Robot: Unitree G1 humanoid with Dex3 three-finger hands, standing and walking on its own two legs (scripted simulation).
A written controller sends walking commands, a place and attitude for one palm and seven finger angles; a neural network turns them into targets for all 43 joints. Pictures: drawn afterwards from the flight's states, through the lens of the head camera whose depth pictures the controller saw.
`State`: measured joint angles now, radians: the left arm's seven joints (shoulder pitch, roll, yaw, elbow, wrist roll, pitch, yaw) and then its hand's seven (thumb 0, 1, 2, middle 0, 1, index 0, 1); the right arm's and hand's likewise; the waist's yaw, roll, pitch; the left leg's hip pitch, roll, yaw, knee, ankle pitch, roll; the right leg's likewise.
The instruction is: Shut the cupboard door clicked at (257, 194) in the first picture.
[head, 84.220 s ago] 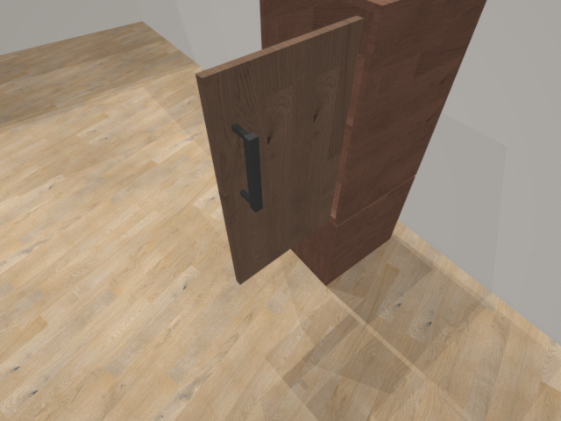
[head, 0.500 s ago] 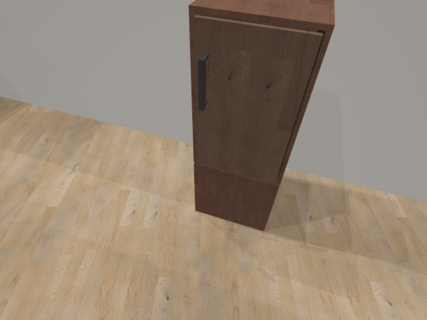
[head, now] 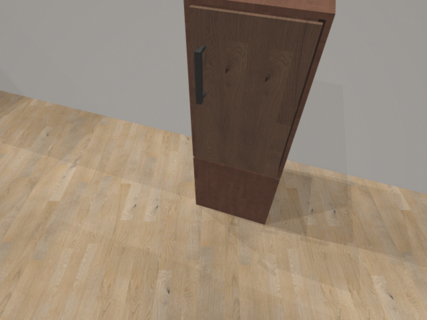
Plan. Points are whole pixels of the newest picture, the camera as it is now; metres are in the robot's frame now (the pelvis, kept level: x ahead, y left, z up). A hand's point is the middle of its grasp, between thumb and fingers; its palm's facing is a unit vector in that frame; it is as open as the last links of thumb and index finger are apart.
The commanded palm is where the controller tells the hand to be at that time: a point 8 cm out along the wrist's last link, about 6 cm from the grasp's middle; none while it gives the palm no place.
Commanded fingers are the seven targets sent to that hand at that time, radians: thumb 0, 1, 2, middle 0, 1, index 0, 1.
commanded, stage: look to check the result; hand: left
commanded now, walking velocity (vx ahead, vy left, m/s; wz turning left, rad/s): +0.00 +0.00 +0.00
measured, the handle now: (201, 75) +0.78 +0.08 +0.06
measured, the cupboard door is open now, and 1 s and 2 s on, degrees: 0 0 0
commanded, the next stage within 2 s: stand and wait in 0.30 s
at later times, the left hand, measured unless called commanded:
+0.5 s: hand out of the picture +0.01 +0.15 -0.18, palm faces +0.03 -0.99 -0.16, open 7.4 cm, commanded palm none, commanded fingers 0.00 0.90 0.90 -0.20 -0.30 -0.20 -0.30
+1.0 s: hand out of the picture +0.02 +0.16 -0.18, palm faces +0.03 -0.98 -0.17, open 7.4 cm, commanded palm none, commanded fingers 0.00 0.90 0.90 -0.20 -0.30 -0.20 -0.30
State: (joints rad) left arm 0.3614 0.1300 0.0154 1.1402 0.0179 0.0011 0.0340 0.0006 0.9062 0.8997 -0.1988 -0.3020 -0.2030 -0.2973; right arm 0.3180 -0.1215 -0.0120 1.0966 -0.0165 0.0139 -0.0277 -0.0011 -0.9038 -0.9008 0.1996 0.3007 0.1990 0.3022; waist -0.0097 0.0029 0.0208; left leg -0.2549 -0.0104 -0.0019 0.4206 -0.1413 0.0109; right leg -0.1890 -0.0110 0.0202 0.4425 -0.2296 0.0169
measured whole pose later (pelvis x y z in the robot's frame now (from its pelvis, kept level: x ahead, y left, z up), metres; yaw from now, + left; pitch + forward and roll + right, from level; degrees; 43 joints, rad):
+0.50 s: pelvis +0.02 -0.01 +0.00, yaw +0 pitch -1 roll +0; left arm 0.30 0.13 0.01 1.13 0.01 -0.01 0.03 0.00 0.91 0.90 -0.20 -0.30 -0.20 -0.30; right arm 0.29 -0.12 0.00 1.12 -0.02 0.00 -0.03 0.00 -0.90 -0.90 0.20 0.30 0.20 0.30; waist -0.01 -0.01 0.03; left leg -0.21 0.00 0.00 0.41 -0.17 0.00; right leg -0.14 0.00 0.02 0.41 -0.25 0.00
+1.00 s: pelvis +0.04 -0.01 +0.00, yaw +0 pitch -1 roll +0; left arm 0.31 0.15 0.01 1.15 0.01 -0.01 0.03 0.00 0.91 0.90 -0.20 -0.30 -0.20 -0.30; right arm 0.27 -0.14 0.00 1.13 -0.01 0.00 -0.04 0.00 -0.91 -0.90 0.20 0.30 0.20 0.30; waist 0.00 -0.02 0.04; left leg -0.18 0.00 0.00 0.39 -0.19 0.00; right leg -0.10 0.00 0.02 0.38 -0.26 0.01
